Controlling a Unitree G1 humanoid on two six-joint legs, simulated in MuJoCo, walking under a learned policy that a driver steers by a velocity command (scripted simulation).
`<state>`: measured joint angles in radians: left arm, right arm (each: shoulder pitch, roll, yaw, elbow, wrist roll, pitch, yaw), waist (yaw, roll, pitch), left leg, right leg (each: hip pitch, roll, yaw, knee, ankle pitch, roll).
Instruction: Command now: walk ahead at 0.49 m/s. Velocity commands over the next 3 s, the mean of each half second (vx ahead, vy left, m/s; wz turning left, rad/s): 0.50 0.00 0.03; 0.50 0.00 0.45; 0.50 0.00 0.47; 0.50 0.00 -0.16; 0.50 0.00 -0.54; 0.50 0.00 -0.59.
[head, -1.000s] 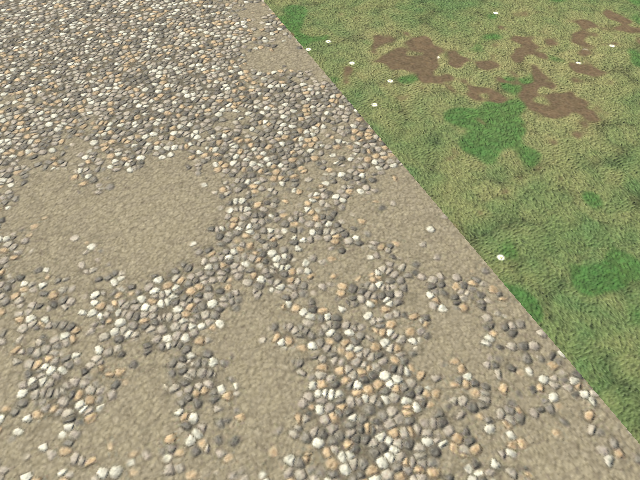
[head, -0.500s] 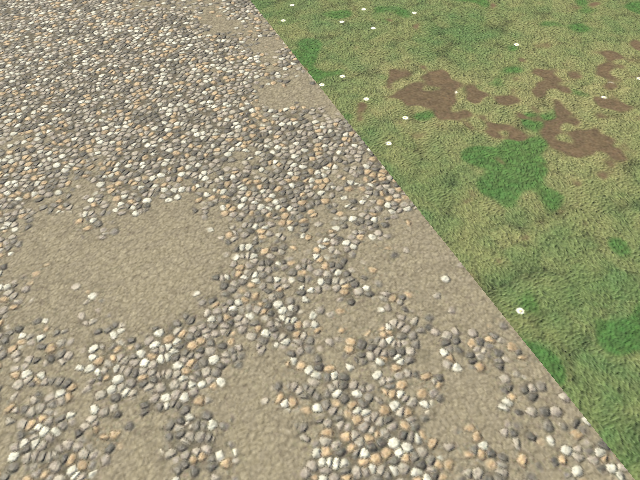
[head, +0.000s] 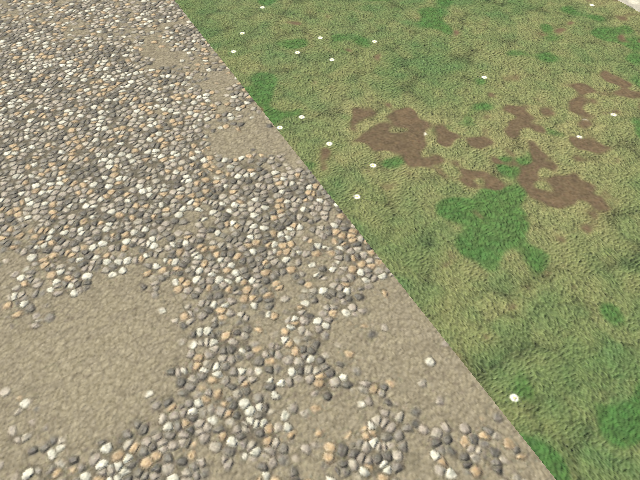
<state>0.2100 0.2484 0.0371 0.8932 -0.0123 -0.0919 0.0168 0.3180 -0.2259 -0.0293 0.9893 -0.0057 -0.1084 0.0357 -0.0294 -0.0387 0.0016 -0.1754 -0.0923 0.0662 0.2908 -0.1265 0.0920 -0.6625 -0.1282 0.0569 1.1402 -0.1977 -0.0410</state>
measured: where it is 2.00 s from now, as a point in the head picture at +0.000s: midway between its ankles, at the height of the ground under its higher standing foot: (238, 292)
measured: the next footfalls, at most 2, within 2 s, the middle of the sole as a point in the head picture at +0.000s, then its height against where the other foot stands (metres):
right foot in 0.30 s outside the picture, level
left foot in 0.88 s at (283, 434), level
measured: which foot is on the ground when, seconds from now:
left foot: down 0.00-0.32, up 0.34-0.86, down 0.88-1.00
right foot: up 0.00-0.28, down 0.30-0.86, up 0.88-1.00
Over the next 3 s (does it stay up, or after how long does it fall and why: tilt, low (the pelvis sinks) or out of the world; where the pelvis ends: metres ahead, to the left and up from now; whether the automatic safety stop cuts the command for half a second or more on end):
stays up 1.54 0.32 -0.01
